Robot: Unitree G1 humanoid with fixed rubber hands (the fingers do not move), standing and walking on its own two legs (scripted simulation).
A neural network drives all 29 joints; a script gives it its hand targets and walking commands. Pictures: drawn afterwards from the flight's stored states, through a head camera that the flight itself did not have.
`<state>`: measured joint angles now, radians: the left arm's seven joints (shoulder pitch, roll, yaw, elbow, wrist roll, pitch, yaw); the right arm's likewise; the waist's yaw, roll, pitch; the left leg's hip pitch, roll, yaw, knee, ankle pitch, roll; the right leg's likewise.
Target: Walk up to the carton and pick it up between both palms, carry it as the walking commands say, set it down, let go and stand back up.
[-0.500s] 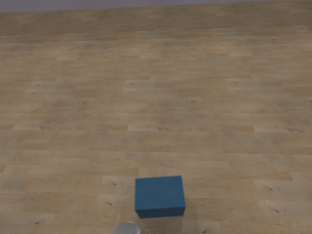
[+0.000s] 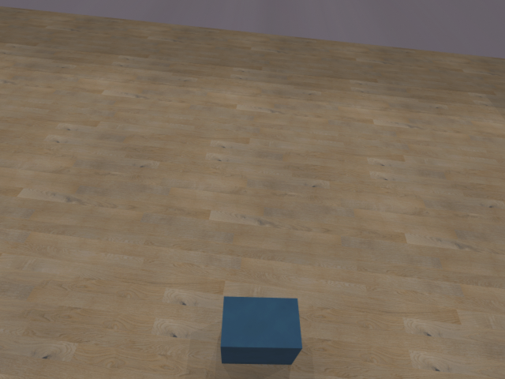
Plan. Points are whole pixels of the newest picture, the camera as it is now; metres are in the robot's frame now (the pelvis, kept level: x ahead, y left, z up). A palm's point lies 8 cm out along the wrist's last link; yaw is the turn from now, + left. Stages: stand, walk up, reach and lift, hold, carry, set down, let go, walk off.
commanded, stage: walk up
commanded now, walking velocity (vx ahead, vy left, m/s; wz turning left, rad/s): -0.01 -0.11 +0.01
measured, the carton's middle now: (258, 331) +0.42 -0.05 -0.67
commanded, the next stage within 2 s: stand in 1.70 s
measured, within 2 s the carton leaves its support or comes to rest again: neither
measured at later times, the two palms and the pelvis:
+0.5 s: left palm out of the picture +0.00 +0.14 -0.15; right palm out of the picture -0.03 -0.32 -0.15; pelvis -0.03 -0.08 -0.01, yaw +1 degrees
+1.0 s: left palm out of the picture -0.06 +0.15 -0.15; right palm out of the picture -0.08 -0.29 -0.15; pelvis -0.05 -0.07 +0.00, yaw +0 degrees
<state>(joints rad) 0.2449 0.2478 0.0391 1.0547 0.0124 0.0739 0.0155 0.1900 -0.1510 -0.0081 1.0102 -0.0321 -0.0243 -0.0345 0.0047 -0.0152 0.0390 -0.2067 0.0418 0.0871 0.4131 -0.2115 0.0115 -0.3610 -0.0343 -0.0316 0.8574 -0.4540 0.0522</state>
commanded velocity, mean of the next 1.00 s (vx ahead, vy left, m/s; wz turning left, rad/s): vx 0.02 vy -0.02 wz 0.00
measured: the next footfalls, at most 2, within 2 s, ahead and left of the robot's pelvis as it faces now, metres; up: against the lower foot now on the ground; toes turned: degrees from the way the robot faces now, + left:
right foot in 0.20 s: +0.02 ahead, -0.18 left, +0.00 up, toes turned -5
left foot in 0.48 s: +0.01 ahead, +0.05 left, +0.00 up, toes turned +6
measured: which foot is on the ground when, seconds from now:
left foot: down 0.00-0.20, up 0.22-0.46, down 0.48-1.00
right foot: up 0.00-0.18, down 0.20-1.00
